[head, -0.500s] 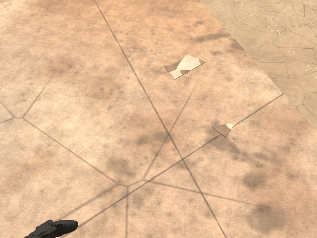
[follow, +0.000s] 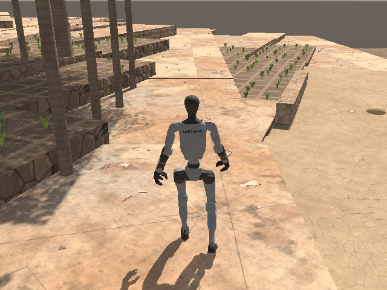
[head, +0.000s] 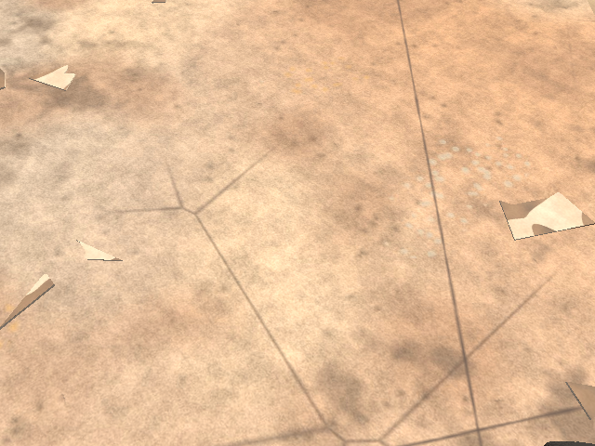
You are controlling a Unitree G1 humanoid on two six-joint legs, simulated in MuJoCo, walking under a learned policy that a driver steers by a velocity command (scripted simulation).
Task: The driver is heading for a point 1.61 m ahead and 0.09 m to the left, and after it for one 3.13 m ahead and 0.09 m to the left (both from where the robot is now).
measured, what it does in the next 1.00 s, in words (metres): walks ahead, turning left: right foot, then left foot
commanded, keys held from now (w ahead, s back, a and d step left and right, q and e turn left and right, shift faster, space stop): w+q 0.32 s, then w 0.68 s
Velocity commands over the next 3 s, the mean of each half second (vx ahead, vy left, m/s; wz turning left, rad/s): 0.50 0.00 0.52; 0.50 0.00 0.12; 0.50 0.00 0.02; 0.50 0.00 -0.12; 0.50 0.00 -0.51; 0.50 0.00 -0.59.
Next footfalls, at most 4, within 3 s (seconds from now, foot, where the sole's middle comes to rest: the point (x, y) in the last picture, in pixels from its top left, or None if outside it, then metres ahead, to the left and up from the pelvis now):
0.44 right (358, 444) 0.44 -0.10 -0.75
0.94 left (217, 350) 0.64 0.23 -0.75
1.46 right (284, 228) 1.00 0.09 -0.75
1.98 left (180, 166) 1.20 0.40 -0.75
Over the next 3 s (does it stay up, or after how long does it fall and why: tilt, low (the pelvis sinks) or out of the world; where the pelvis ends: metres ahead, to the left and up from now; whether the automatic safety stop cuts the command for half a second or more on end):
stays up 1.63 0.22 0.02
